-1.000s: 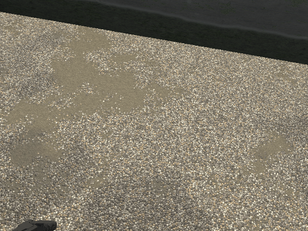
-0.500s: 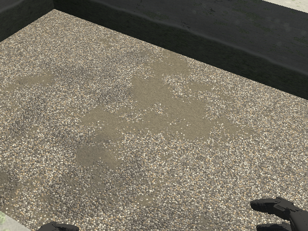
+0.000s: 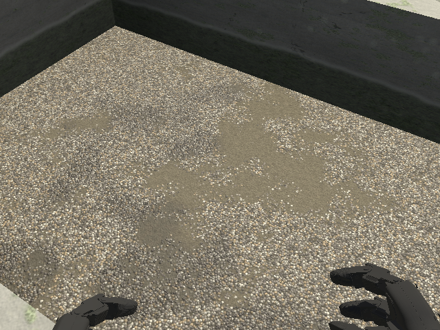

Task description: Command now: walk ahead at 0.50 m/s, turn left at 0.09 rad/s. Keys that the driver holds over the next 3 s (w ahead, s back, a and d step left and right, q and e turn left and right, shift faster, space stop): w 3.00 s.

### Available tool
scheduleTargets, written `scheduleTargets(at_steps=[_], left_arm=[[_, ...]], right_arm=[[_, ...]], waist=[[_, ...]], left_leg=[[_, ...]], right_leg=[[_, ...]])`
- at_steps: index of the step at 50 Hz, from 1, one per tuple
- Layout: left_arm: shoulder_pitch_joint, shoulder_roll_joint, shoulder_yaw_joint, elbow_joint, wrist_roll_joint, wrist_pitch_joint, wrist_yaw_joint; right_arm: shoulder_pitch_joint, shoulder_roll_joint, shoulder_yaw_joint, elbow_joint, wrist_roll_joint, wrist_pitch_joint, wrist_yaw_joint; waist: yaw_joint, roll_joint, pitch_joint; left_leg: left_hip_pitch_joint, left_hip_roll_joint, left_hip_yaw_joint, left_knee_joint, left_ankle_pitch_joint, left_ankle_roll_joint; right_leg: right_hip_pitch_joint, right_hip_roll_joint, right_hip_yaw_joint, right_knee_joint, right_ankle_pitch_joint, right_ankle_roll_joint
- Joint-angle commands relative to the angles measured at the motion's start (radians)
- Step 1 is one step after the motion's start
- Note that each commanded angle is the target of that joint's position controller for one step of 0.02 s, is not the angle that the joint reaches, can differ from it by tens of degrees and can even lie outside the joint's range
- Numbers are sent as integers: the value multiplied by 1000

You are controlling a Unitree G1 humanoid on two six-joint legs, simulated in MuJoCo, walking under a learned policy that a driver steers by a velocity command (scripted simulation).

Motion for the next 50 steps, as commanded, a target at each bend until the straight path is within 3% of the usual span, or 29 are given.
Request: scheduleTargets(at_steps=[1,19,20,22,27,28,29,30,31,32,33,34,35,36,37,38,39,40,41,42,43,45,46,47,48,50], left_arm=[[-87,92,33,-113,-1,-11,8],[-69,82,31,-127,-3,11,15],[-101,72,28,-126,-24,-2,24],[-90,80,29,-117,-25,-10,29],[-94,74,26,-108,-18,-8,23],[-64,81,28,-109,4,6,14],[-71,77,27,-112,4,12,9],[-106,62,23,-112,-17,0,17],[-98,64,23,-107,-18,-6,21],[-62,77,26,-105,1,5,15],[-72,76,27,-109,0,11,11],[-106,60,23,-108,-20,-1,20],[-95,61,23,-102,-21,-7,23],[-60,74,26,-101,-1,4,16],[-70,73,27,-105,-2,10,13],[-103,56,23,-103,-22,-1,21],[-61,69,25,-99,-1,7,16],[-64,68,26,-101,-2,11,12],[-100,54,22,-101,-23,-1,21],[-90,57,22,-95,-23,-6,25],[-52,71,26,-93,-2,5,17],[-64,65,25,-98,-1,14,12],[-89,46,21,-94,-23,1,20],[-80,51,21,-89,-23,-5,24],[-47,70,25,-89,-2,6,17],[-58,63,24,-92,-1,15,11]], right_arm=[[-127,-103,-37,-89,-1,-30,1],[-101,-99,-29,-51,-10,-34,-9],[-129,-65,-18,-64,3,-43,-17],[-108,-72,-18,-57,0,-49,-24],[-117,-72,-16,-59,-3,-48,-25],[-86,-102,-24,-43,-16,-38,-18],[-101,-101,-25,-48,-14,-33,-14],[-139,-59,-13,-65,-1,-40,-19],[-122,-51,-11,-60,-5,-43,-23],[-81,-89,-22,-40,-18,-35,-18],[-95,-94,-25,-45,-15,-32,-15],[-133,-55,-14,-61,-3,-40,-21],[-116,-47,-11,-55,-5,-44,-24],[-76,-85,-22,-35,-18,-36,-19],[-91,-90,-25,-40,-16,-33,-17],[-131,-50,-14,-57,-4,-40,-22],[-81,-76,-21,-35,-20,-34,-19],[-88,-83,-24,-37,-17,-32,-17],[-128,-47,-14,-54,-4,-40,-23],[-112,-41,-11,-49,-7,-43,-27],[-68,-80,-22,-28,-20,-36,-23],[-91,-80,-24,-35,-19,-30,-19],[-124,-40,-12,-49,-5,-39,-26],[-107,-37,-10,-44,-7,-42,-30],[-65,-77,-21,-25,-22,-34,-26],[-85,-78,-23,-31,-21,-29,-23]], waist=[[-10,26,-122],[-17,5,-111],[-23,26,-73],[-25,19,-121],[-21,22,-126],[-14,-1,-160],[-11,4,-125],[-18,29,-69],[-23,23,-94],[-16,-1,-143],[-14,3,-110],[-21,29,-61],[-24,26,-93],[-17,3,-141],[-14,8,-108],[-21,36,-59],[-18,6,-130],[-14,14,-105],[-21,42,-52],[-24,34,-85],[-17,8,-141],[-13,14,-98],[-19,46,-57],[-23,41,-85],[-15,9,-133],[-12,12,-98]], left_leg=[[-93,129,-117,-93,168,37],[-67,128,-70,-60,219,12],[-81,143,-73,-50,262,-3],[-62,149,-79,-53,274,-7],[-50,155,-83,-68,267,-9],[-32,140,-78,-79,224,3],[-42,137,-75,-81,211,4],[-59,153,-78,-76,247,-9],[-45,158,-83,-78,253,-12],[-26,143,-78,-87,213,-1],[-39,138,-73,-88,200,0],[-53,155,-76,-81,239,-13],[-38,161,-81,-84,246,-15],[-22,144,-75,-93,206,-3],[-35,140,-70,-93,195,-2],[-49,158,-74,-87,236,-15],[-20,145,-72,-96,202,-4],[-30,142,-69,-96,195,-3],[-49,159,-73,-89,236,-16],[-34,164,-78,-91,246,-19],[-13,147,-72,-99,209,-6],[-27,141,-64,-100,194,-5],[-37,162,-72,-96,241,-18],[-28,166,-77,-98,249,-21],[-11,148,-70,-104,212,-9],[-19,143,-62,-105,198,-7]], right_leg=[[172,-88,137,-57,108,-42],[144,-91,123,-76,168,-48],[132,-95,122,-79,228,-39],[169,-99,124,-71,260,-39],[176,-97,128,-82,247,-45],[185,-91,129,-83,182,-55],[159,-88,130,-92,160,-57],[128,-92,132,-102,200,-46],[141,-94,132,-103,203,-44],[164,-89,133,-100,150,-55],[143,-88,134,-105,145,-57],[118,-93,135,-113,194,-48],[137,-94,136,-112,196,-47],[162,-89,137,-108,144,-57],[142,-88,137,-112,140,-60],[116,-92,139,-120,190,-50],[149,-88,139,-117,134,-59],[137,-86,140,-119,128,-62],[110,-91,141,-125,187,-50],[131,-93,140,-124,199,-49],[162,-86,141,-117,148,-61],[129,-85,142,-125,138,-65],[110,-88,144,-131,186,-54],[130,-90,144,-129,198,-51],[158,-84,141,-123,156,-63],[129,-82,144,-129,146,-67]])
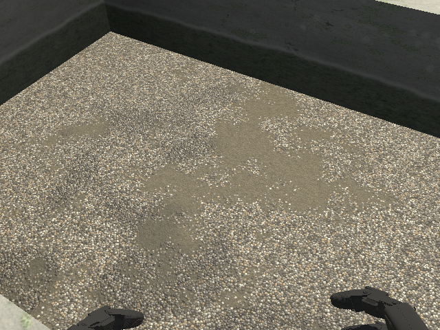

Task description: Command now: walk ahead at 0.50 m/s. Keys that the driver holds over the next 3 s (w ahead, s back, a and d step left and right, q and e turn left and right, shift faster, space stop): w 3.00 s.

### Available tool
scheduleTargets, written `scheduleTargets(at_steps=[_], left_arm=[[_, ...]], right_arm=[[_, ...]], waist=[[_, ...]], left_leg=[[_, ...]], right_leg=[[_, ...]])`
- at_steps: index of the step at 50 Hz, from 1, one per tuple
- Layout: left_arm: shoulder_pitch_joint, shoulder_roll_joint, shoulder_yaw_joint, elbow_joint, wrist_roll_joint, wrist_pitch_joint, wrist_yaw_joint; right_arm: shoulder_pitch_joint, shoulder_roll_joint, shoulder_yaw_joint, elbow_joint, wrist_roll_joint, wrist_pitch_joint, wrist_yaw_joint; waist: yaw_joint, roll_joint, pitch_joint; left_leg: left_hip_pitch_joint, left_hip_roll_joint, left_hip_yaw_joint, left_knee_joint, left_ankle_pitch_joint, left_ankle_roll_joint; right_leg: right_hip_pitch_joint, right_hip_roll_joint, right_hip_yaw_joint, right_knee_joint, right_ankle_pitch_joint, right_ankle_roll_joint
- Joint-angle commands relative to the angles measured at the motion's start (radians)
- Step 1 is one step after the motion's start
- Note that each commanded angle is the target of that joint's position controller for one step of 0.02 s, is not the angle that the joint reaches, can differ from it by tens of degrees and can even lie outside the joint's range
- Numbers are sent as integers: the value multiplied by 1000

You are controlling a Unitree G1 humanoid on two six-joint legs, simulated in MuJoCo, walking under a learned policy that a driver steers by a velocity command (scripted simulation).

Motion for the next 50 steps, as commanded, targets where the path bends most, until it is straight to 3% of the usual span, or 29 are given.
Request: scheduleTargets(at_steps=[1,2,5,6,10,11,13,15,16,18,19,20,22,24,27,28,30,31,32,34,35,36,38,39,40,44,45,46,50], left_arm=[[-100,76,31,-98,-16,-25,8],[-61,94,34,-95,6,-17,3],[-90,82,31,-89,-17,-31,13],[-54,98,35,-87,5,-19,5],[-83,78,30,-82,-16,-30,12],[-53,97,34,-82,6,-18,4],[-65,89,33,-86,6,-9,-2],[-80,76,30,-75,-17,-29,12],[-50,95,33,-76,5,-17,4],[-62,88,32,-80,6,-8,-2],[-84,69,29,-75,-17,-21,8],[-49,87,31,-73,6,-14,2],[-85,74,30,-73,-18,-22,9],[-44,92,33,-65,5,-16,4],[-52,80,30,-68,5,-4,-4],[-77,67,28,-65,-18,-19,7],[-42,89,33,-62,5,-5,0],[-70,76,32,-60,-17,-18,11],[-37,89,32,-57,6,-8,5],[-44,83,31,-60,5,0,-1],[-68,70,30,-57,-18,-15,11],[-34,85,31,-52,6,-7,5],[-42,83,31,-55,5,0,-1],[-65,70,30,-53,-18,-15,11],[-30,85,30,-47,6,-7,4],[-32,78,29,-48,5,2,-2],[-59,71,30,-47,-19,-14,11],[-27,88,31,-42,5,-6,5],[-27,77,29,-42,5,3,-2]], right_arm=[[-151,-55,-22,-113,10,-23,-7],[-98,-85,-30,-91,-6,-17,-5],[-132,-52,-20,-105,7,-26,-13],[-85,-91,-31,-83,-6,-19,-9],[-130,-47,-18,-102,7,-25,-15],[-84,-86,-30,-81,-8,-17,-11],[-106,-87,-32,-87,-8,-11,-8],[-128,-44,-18,-98,6,-24,-17],[-80,-83,-29,-77,-9,-16,-13],[-103,-84,-31,-83,-9,-10,-10],[-143,-45,-19,-99,6,-19,-15],[-86,-74,-27,-77,-11,-13,-14],[-140,-48,-20,-97,6,-19,-17],[-72,-81,-29,-69,-11,-16,-17],[-99,-73,-29,-77,-11,-8,-14],[-138,-39,-18,-93,5,-18,-19],[-86,-79,-30,-72,-8,-9,-17],[-135,-47,-20,-92,8,-19,-22],[-78,-72,-27,-70,-11,-13,-20],[-94,-74,-30,-75,-9,-8,-19],[-136,-39,-18,-92,6,-17,-23],[-74,-66,-26,-69,-11,-12,-22],[-89,-73,-30,-74,-10,-7,-21],[-131,-39,-19,-91,5,-17,-25],[-70,-66,-26,-68,-12,-11,-24],[-85,-65,-28,-73,-11,-6,-24],[-127,-35,-18,-89,6,-16,-27],[-66,-64,-26,-67,-12,-10,-26],[-81,-63,-27,-71,-12,-6,-26]], waist=[[-3,18,-62],[0,-15,-129],[-6,7,-89],[1,-21,-145],[-5,11,-86],[1,-23,-134],[4,-18,-98],[-4,10,-84],[1,-23,-133],[5,-17,-96],[0,18,-54],[1,-17,-122],[0,14,-49],[1,-23,-138],[6,-11,-92],[2,21,-45],[10,-15,-98],[6,13,-52],[5,-21,-123],[10,-12,-89],[6,13,-46],[4,-21,-118],[10,-16,-85],[6,11,-45],[4,-22,-117],[10,-11,-83],[8,13,-38],[5,-25,-109],[11,-9,-84]], left_leg=[[-61,105,-64,-42,219,32],[-37,91,-61,-49,185,43],[-47,111,-69,-46,233,28],[-26,93,-61,-54,194,42],[-40,113,-69,-55,234,27],[-23,95,-59,-61,196,39],[-31,89,-51,-64,181,41],[-33,115,-67,-63,235,24],[-16,97,-57,-69,198,37],[-25,91,-48,-72,183,39],[-36,112,-59,-68,229,25],[-12,97,-52,-75,194,36],[-37,113,-57,-70,230,23],[-2,100,-51,-80,203,34],[-12,95,-42,-85,186,36],[-29,116,-53,-79,230,21],[-15,96,-45,-87,197,34],[-33,114,-52,-80,234,20],[-3,100,-44,-88,202,32],[-14,95,-39,-91,187,33],[-27,116,-49,-83,229,18],[2,101,-42,-93,198,30],[-9,95,-36,-94,187,32],[-22,116,-47,-87,231,17],[7,102,-39,-96,199,29],[-2,97,-33,-99,190,32],[-21,117,-44,-91,231,16],[7,102,-35,-100,201,29],[2,98,-29,-104,193,32]], right_leg=[[80,-140,147,-82,173,-7],[117,-135,144,-76,122,-15],[102,-142,147,-83,202,-4],[135,-135,146,-75,149,-16],[101,-139,151,-91,200,-4],[131,-133,147,-84,155,-16],[100,-131,151,-89,145,-20],[101,-138,155,-98,210,-4],[132,-132,151,-90,163,-17],[101,-130,154,-96,151,-21],[79,-135,160,-106,205,-8],[118,-130,155,-99,150,-18],[79,-136,161,-108,221,-5],[138,-130,158,-99,180,-18],[98,-126,161,-109,148,-22],[75,-133,167,-118,211,-6],[113,-126,160,-105,173,-19],[89,-135,168,-112,247,-3],[127,-129,161,-105,191,-17],[102,-126,165,-109,172,-20],[79,-134,172,-120,240,-4],[119,-127,166,-111,182,-17],[97,-125,168,-113,178,-19],[77,-133,175,-123,248,-4],[119,-126,169,-113,190,-18],[92,-122,174,-119,169,-21],[72,-132,180,-128,248,-1],[114,-125,172,-117,199,-16],[95,-120,178,-121,175,-21]])
Over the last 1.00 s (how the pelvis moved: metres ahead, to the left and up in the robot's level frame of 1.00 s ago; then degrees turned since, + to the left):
0.00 -0.03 0.00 0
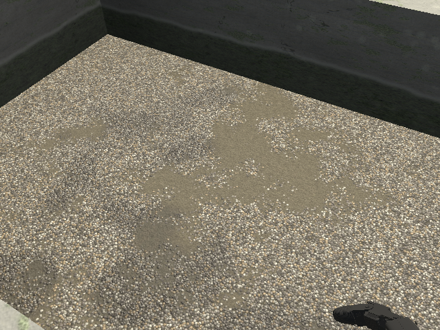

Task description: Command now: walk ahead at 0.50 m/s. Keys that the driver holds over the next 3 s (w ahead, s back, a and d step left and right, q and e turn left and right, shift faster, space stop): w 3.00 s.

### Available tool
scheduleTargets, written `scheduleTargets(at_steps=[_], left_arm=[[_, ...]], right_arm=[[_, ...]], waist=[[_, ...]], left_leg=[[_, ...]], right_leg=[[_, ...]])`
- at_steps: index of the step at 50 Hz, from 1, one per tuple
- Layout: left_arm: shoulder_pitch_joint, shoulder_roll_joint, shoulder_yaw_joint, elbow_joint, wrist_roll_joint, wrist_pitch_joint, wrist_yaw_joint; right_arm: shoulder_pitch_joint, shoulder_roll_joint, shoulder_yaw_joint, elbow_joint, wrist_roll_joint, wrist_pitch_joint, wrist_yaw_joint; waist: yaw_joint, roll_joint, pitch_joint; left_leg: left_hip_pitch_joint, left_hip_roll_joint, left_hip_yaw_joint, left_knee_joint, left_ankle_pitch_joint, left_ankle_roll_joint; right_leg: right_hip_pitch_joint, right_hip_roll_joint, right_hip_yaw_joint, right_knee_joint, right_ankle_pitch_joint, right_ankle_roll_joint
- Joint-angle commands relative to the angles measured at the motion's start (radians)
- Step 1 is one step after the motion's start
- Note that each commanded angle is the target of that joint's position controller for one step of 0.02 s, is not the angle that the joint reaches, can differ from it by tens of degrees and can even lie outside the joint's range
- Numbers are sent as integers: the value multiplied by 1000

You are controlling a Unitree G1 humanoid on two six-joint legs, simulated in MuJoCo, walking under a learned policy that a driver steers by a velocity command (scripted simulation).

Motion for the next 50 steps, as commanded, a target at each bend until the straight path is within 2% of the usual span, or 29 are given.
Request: scheduleTargets(at_steps=[1,2,3,4,5,9,16,17,18,23,50], left_arm=[[-60,91,31,-93,1,-14,1],[-59,92,31,-92,1,-14,1],[-84,84,32,-90,-23,-30,14],[-53,100,32,-86,2,-22,8],[-54,97,33,-88,1,-18,4],[-55,90,30,-88,2,-13,0],[-51,91,29,-85,2,-13,1],[-76,84,30,-84,-22,-30,13],[-46,99,30,-80,3,-21,7],[-50,90,28,-83,3,-12,-1],[-42,92,25,-81,3,-13,1]], right_arm=[[-107,-76,-27,-99,-1,-16,-3],[-105,-76,-27,-98,-1,-16,-4],[-145,-48,-18,-113,17,-27,-7],[-85,-77,-26,-91,-2,-21,-5],[-93,-85,-29,-92,-1,-19,-5],[-103,-75,-26,-97,-2,-16,-5],[-98,-76,-26,-96,-2,-17,-6],[-139,-48,-17,-111,16,-28,-9],[-81,-76,-24,-90,-3,-22,-7],[-100,-74,-25,-96,-3,-16,-6],[-94,-75,-23,-92,-5,-18,-7]], waist=[[0,-12,-79],[0,-13,-78],[-2,9,-41],[-5,-27,-112],[1,-19,-96],[2,-11,-80],[2,-14,-83],[1,10,-45],[-3,-27,-115],[3,-12,-82],[3,-15,-86]], left_leg=[[-39,68,-47,-29,154,49],[-38,68,-47,-29,156,49],[-53,88,-59,-22,198,33],[-26,73,-50,-30,168,46],[-32,70,-48,-31,166,48],[-35,70,-46,-35,159,50],[-31,70,-44,-38,166,51],[-46,90,-57,-31,206,35],[-20,75,-48,-40,176,48],[-28,72,-44,-45,164,52],[-20,74,-43,-58,169,57]], right_leg=[[68,-142,150,-68,144,-4],[67,-142,151,-68,147,-4],[51,-152,159,-76,228,15],[95,-145,151,-65,179,0],[88,-142,152,-64,174,-4],[71,-140,156,-70,152,-4],[73,-139,160,-68,167,-3],[57,-149,169,-75,243,15],[100,-142,160,-66,194,0],[74,-138,165,-71,163,-3],[77,-135,183,-72,181,0]])
Over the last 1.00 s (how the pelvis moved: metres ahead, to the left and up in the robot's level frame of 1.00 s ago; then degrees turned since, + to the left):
0.00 -0.01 0.00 -1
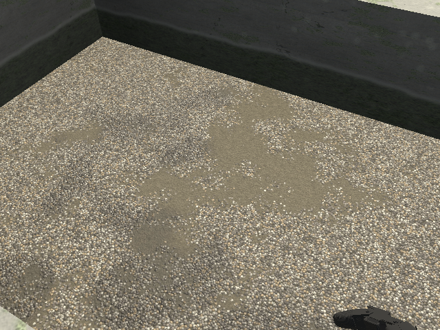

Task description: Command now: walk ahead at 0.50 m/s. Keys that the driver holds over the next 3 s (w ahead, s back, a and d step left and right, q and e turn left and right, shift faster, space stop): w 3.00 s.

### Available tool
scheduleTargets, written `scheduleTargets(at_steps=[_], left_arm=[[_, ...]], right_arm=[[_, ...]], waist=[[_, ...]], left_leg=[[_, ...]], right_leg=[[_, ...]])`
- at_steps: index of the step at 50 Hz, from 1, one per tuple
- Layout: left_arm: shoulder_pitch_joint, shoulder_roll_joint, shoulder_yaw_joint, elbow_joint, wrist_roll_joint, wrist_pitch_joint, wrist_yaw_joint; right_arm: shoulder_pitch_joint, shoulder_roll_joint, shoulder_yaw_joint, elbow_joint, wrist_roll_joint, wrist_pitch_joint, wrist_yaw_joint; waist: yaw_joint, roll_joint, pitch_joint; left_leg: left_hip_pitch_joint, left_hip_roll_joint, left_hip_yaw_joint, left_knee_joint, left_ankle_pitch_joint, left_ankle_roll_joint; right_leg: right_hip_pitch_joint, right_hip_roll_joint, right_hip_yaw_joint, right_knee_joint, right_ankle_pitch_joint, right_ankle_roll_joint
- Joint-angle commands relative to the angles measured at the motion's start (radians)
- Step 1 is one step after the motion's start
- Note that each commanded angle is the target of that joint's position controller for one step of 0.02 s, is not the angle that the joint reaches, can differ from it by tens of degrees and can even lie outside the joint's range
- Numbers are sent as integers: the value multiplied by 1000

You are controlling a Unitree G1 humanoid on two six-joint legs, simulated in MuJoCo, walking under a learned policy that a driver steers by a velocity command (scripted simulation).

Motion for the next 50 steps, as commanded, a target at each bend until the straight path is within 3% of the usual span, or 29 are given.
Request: scheduleTargets(at_steps=[1,50], left_arm=[[-55,92,31,-91,0,-17,3],[-52,92,27,-87,1,-17,4]], right_arm=[[-103,-77,-26,-97,0,-18,-3],[-91,-79,-25,-93,-2,-18,-2]], waist=[[0,-10,-78],[-2,-11,-77]], left_leg=[[-35,73,-63,-27,158,50],[-25,74,-60,-47,152,54]], right_leg=[[70,-132,149,-53,173,-8],[66,-124,176,-61,170,-5]])
Over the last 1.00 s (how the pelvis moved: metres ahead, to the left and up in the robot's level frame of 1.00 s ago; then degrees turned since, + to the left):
0.00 0.00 0.00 -1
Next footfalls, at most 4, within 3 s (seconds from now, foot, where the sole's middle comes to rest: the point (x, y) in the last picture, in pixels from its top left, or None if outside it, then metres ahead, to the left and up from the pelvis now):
none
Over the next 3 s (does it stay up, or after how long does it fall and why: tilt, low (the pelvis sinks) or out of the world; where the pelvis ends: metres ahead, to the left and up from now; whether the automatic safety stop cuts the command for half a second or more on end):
stays up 0.01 0.01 0.00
